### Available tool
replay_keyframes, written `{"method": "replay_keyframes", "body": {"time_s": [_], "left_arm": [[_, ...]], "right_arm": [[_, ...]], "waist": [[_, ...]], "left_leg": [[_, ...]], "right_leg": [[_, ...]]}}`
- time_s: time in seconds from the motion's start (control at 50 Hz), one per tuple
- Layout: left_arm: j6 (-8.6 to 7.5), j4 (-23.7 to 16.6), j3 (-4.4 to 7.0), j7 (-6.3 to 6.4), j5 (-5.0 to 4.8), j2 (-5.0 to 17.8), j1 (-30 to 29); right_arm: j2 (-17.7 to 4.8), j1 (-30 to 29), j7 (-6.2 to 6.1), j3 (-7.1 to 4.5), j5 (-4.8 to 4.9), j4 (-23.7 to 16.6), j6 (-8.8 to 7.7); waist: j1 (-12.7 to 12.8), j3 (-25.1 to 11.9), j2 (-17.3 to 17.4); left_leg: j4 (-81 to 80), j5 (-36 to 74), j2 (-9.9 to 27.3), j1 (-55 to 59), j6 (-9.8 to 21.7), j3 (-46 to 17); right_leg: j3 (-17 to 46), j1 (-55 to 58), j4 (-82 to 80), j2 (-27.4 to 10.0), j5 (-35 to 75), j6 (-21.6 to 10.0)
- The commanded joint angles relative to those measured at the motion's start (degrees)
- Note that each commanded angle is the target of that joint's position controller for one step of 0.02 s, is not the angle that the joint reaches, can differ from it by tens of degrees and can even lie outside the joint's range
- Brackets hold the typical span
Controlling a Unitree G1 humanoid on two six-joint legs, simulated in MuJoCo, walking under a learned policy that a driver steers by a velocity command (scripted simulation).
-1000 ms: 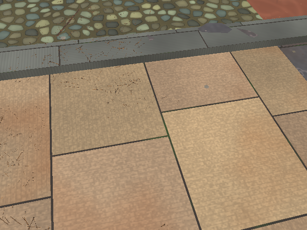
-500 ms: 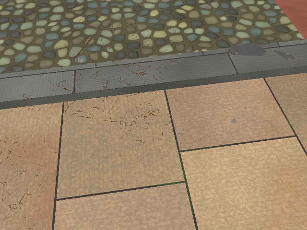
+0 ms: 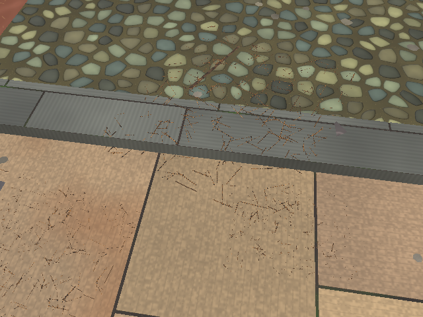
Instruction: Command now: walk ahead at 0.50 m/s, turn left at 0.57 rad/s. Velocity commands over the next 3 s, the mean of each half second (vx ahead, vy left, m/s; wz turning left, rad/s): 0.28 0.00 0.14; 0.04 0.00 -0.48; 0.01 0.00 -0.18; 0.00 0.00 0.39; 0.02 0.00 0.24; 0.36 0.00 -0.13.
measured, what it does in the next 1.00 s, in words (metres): walks ahead, turning right: right foot, then left foot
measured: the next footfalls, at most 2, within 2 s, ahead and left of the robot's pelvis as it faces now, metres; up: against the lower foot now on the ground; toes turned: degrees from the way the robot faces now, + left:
right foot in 0.30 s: +0.37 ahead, -0.12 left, +0.00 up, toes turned +8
left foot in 0.72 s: +0.34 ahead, +0.10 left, +0.00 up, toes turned -11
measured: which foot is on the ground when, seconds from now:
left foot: down 0.00-0.34, up 0.36-0.70, down 0.72-1.00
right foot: up 0.00-0.28, down 0.30-0.74, up 0.76-1.00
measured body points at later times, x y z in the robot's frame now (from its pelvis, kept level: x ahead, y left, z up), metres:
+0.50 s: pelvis +0.22 -0.04 +0.00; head +0.26 -0.05 +0.44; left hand +0.35 +0.22 -0.11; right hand +0.36 -0.31 -0.12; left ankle +0.18 +0.09 -0.67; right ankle +0.33 -0.13 -0.73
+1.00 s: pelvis +0.26 -0.01 +0.01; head +0.30 +0.00 +0.46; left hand +0.47 +0.24 -0.10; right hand +0.33 -0.31 -0.08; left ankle +0.30 +0.11 -0.73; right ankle +0.23 -0.15 -0.67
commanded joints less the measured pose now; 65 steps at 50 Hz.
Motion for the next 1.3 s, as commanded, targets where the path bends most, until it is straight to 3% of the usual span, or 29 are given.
{"method": "replay_keyframes", "body": {"time_s": [0.02,0.1,0.2,0.26,0.3,0.32,0.34,0.36,0.38,0.42,0.46,0.52,0.64,0.7,0.72,0.74,0.76,0.78,0.8,0.84,0.98,1.1,1.12,1.14,1.16,1.18,1.2,1.24,1.3], "left_arm": [[-0.28,-4.5,2.0,0.09,1.08,6.8,0.6],[0.78,-6.8,0.89,0.33,1.5,3.9,-6.4],[-0.02,-7.4,0.37,-1.21,0.91,3.2,-11.3],[-0.5,-6.7,1.15,-1.95,1.27,5.3,-9.3],[-0.85,-4.8,1.86,-1.86,1.77,6.8,-3.5],[-1.06,-4.8,2.28,-1.72,2.52,9.9,-0.4],[-0.28,-4.5,2.14,-1.58,3.08,10.4,2.0],[0.68,-3.7,1.43,-1.91,1.12,7.0,3.4],[1.57,-4.7,1.39,-1.98,-0.29,6.9,0.6],[3.28,-6.3,1.73,-1.43,-0.07,8.2,-3.4],[4.51,-6.9,1.99,-0.66,0.67,8.4,-5.4],[5.67,-7.4,2.67,0.32,0.71,8.6,-4.9],[7.5,-8.2,3.66,1.28,-0.31,9.3,-4.2],[8.57,-8.6,3.66,1.72,-0.92,9.0,-4.6],[8.69,-8.5,3.24,1.8,-0.99,7.6,-3.2],[8.44,-9.6,2.61,1.68,-0.85,5.0,-2.9],[7.63,-10.5,3.27,1.51,-0.68,6.8,-2.8],[7.44,-9.1,4.45,1.36,-0.15,10.3,-0.5],[7.92,-7.3,4.98,1.35,-0.53,10.8,1.6],[9.27,-6.0,4.57,1.78,-0.41,8.5,3.2],[9.24,-11.6,2.28,0.25,-0.8,4.3,-4.7],[9.29,-10.1,2.42,-0.5,-0.26,4.7,0.4],[9.24,-9.8,2.63,-0.31,-0.01,5.9,1.2],[9.23,-10.2,3.26,0.37,0.22,9.7,2.6],[9.03,-10.9,3.36,0.54,1.49,12.4,0.2],[8.01,-10.8,2.47,0.26,2.47,8.4,0.9],[7.11,-9.9,1.74,0.16,2.63,7.0,-0.8],[6.29,-9.5,1.7,0.26,1.13,6.9,-5.0],[6.27,-8.4,0.95,0.59,1.11,5.0,-7.1]], "right_arm": [[-6.6,-0.6,-0.77,-1.63,-0.29,-4.8,-1.23],[-9.3,1.6,-2.25,-2.35,0.07,-3.7,-0.93],[-7.5,6.4,-3.16,-1.66,0.06,-0.8,0.4],[-6.6,5.6,-3.18,-1.14,-0.74,0.1,0.39],[-6.0,3.8,-3.15,-0.89,-0.96,0.0,0.26],[-4.4,6.4,-3.12,-0.28,-1.96,-0.8,-0.05],[-2.7,14.5,-3.0,0.56,-1.53,0.5,-0.28],[-5.3,15.0,-2.65,0.39,-1.66,0.8,0.13],[-8.2,10.2,-2.69,-0.45,-0.77,-0.1,1.08],[-8.4,2.1,-3.43,-0.94,-0.67,-2.0,2.91],[-6.4,1.5,-4.15,-0.78,-0.91,-2.5,3.76],[-3.8,2.3,-4.68,-0.23,-1.15,-1.8,3.21],[-4.3,-1.3,-3.93,-0.31,-0.8,-2.7,2.2],[-4.6,0.9,-3.16,-0.77,-0.53,-2.0,1.07],[-6.9,2.1,-3.3,-1.49,-0.93,-2.0,0.92],[-12.1,2.0,-3.66,-2.61,-2.63,-2.5,1.33],[-12.5,-0.2,-3.46,-2.86,-4.46,-3.1,1.45],[-9.2,-3.4,-3.74,-1.81,-4.15,-4.7,1.17],[-6.9,-6.3,-4.0,-1.21,-3.05,-5.3,1.07],[-5.5,-8.0,-4.23,-0.61,-1.44,-5.6,1.19],[-8.8,-3.0,-4.58,-1.93,-1.52,-4.1,3.0],[-9.7,-4.8,-3.16,-2.01,1.05,-2.5,3.03],[-8.0,-2.0,-3.03,-1.39,1.17,-1.0,2.65],[-4.5,0.0,-2.63,-0.21,-1.14,-1.0,2.12],[-2.0,-1.7,-2.49,0.89,-2.66,-3.2,1.71],[-6.3,-5.9,-3.1,-0.32,-1.88,-3.2,2.04],[-7.4,-5.8,-3.16,-0.89,-0.78,-2.5,2.46],[-7.4,-3.7,-3.84,-1.38,-0.91,-0.4,3.56],[-5.2,-0.9,-3.87,-0.85,-0.77,1.2,3.75]], "waist": [[1.6,-6.4,2.0],[0.0,-2.9,3.0],[-3.5,-5.6,6.1],[-2.1,-6.3,7.1],[1.3,-8.5,5.5],[0.9,-14.2,-0.3],[-0.4,-21.5,-11.2],[0.1,-24.5,-12.7],[0.9,-19.3,-7.9],[1.6,-10.3,-1.9],[-0.3,-7.1,-3.9],[-0.3,-9.6,-7.3],[1.1,-10.2,-7.9],[-0.9,-9.0,-7.9],[-1.0,-9.3,-5.5],[0.2,-8.0,7.0],[0.6,-6.8,17.2],[1.7,-6.9,12.2],[2.9,-6.2,8.6],[2.6,-5.1,7.3],[-2.3,-7.1,10.6],[1.0,-7.7,10.9],[1.2,-8.0,8.4],[-0.1,-11.7,-2.1],[-0.7,-11.0,-15.4],[3.3,-11.4,-9.9],[2.1,-9.8,-8.7],[0.7,-7.2,-8.1],[-0.9,-7.4,-7.1]], "left_leg": [[-14.6,15.0,15.8,11.7,12.3,-21.4],[-14.7,19.3,11.4,4.2,9.6,-14.3],[-9.5,20.8,10.6,6.6,4.7,-11.6],[-3.6,23.7,13.7,13.4,3.4,-13.8],[5.2,29.5,10.9,13.9,0.9,-11.5],[16.0,19.2,6.7,8.9,-1.7,-9.4],[33.5,-9.7,1.5,-4.1,-6.6,-5.8],[39.0,-27.8,1.5,-8.5,-8.5,-6.9],[42.9,-26.3,3.6,-12.4,-9.2,-7.8],[42.8,-21.7,4.9,-15.9,-9.3,-6.0],[33.5,-18.4,5.9,-10.8,-8.8,-5.4],[23.7,-15.6,4.2,-5.4,-9.4,-3.8],[11.4,-9.2,3.3,-1.0,-9.3,-5.1],[-2.1,-2.4,3.2,6.4,-7.3,-3.8],[-6.3,-1.4,8.3,11.6,-5.2,-7.0],[-10.6,-2.6,20.0,14.4,0.9,-19.7],[-13.6,4.7,28.1,9.8,7.9,-29.8],[-12.5,7.9,27.8,8.5,8.6,-26.8],[-11.1,9.1,24.2,8.1,6.1,-20.6],[-9.4,12.9,20.7,9.8,4.1,-13.7],[-8.1,20.0,21.4,16.3,6.6,-6.1],[-2.4,21.4,21.1,12.0,4.5,-4.1],[0.0,16.6,19.5,8.1,1.0,-2.3],[9.1,1.3,15.1,0.0,-4.7,2.3],[15.9,-23.5,9.3,-9.9,-9.2,4.1],[24.1,-27.7,10.1,-9.7,-10.4,-0.7],[27.8,-25.8,10.3,-9.6,-10.4,-1.9],[28.2,-20.5,10.5,-10.3,-10.9,-2.8],[24.5,-14.9,9.8,-4.5,-11.7,-2.0]], "right_leg": [[2.7,-10.8,-5.3,-3.4,3.8,1.4],[0.6,-8.8,-21.2,-1.0,15.9,4.2],[-0.6,-0.9,-36.0,2.9,32.3,2.8],[0.3,-0.8,-38.9,2.3,27.7,-0.5],[-0.9,7.5,-43.3,3.0,33.7,-3.4],[6.4,19.3,-39.8,-3.8,54.2,-7.0],[21.4,34.6,-38.5,-15.4,65.4,-18.0],[31.4,35.5,-42.7,-17.8,56.1,-21.1],[31.0,31.0,-44.7,-16.0,38.5,-19.2],[26.8,19.0,-48.9,-12.6,21.0,-15.8],[22.4,9.5,-52.0,-8.1,13.8,-12.9],[19.4,7.5,-52.0,-4.9,15.3,-12.6],[24.0,7.4,-51.4,-4.4,7.2,-11.7],[24.7,5.3,-48.3,-2.1,6.1,-9.0],[22.8,1.5,-44.8,0.3,1.8,-6.4],[13.9,-7.6,-33.4,6.6,-6.0,-2.9],[5.9,-11.1,-18.7,10.4,-12.4,-0.4],[7.2,-10.4,-8.9,7.4,-10.1,1.2],[6.6,-10.2,-5.0,7.1,-7.0,2.2],[5.3,-12.4,1.6,6.2,-2.5,4.3],[-0.8,-7.9,-15.0,1.7,-1.0,6.5],[-5.3,9.5,-42.1,4.5,10.3,0.9],[-3.1,16.4,-48.7,3.8,18.2,-0.9],[8.8,27.1,-48.0,-5.7,34.8,-3.5],[20.3,26.1,-46.4,-17.3,45.5,-13.7],[20.0,22.3,-47.4,-17.7,41.4,-18.4],[16.3,20.1,-47.9,-15.0,37.6,-17.0],[12.5,18.3,-48.3,-11.2,32.2,-13.3],[8.3,14.9,-47.9,-8.3,34.7,-12.5]]}}
Over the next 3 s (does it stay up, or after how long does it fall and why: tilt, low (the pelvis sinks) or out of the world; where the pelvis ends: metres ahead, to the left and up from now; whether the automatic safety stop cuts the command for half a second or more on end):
stays up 0.44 0.03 0.00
